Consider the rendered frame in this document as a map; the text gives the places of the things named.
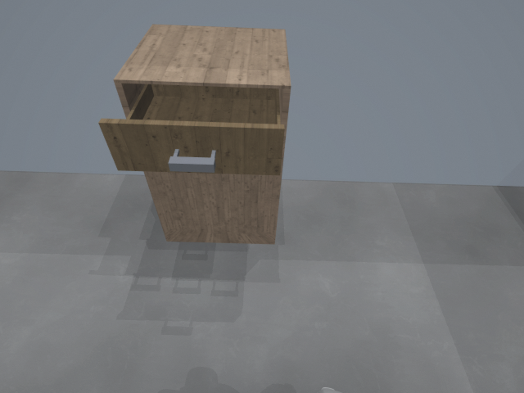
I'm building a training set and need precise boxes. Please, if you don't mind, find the handle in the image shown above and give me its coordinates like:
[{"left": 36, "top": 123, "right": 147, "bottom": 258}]
[{"left": 168, "top": 149, "right": 216, "bottom": 173}]

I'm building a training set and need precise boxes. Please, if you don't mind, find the cabinet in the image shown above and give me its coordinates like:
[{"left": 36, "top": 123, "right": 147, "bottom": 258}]
[{"left": 113, "top": 25, "right": 291, "bottom": 244}]

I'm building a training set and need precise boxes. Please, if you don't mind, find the drawer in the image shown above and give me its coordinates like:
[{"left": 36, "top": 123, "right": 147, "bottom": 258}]
[{"left": 98, "top": 84, "right": 285, "bottom": 175}]

